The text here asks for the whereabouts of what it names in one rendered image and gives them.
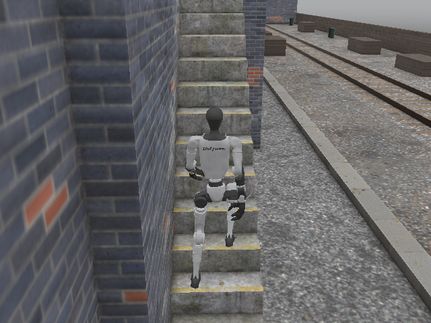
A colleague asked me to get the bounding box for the robot head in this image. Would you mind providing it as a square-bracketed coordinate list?
[203, 108, 226, 141]

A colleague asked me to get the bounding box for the robot left shin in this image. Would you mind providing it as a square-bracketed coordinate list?
[192, 232, 203, 279]

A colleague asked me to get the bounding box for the robot right hand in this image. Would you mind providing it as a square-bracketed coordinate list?
[228, 202, 245, 221]

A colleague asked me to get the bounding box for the robot right forearm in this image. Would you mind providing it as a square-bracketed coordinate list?
[235, 166, 246, 203]

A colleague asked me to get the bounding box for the right robot upper arm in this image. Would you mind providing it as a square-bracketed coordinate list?
[228, 136, 242, 176]

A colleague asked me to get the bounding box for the robot left forearm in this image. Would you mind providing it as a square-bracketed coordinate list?
[185, 161, 196, 174]

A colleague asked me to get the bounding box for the left robot upper arm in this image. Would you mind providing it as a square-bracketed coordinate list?
[186, 135, 201, 170]

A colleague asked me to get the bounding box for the robot left hand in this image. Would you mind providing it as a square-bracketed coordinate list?
[189, 167, 205, 180]

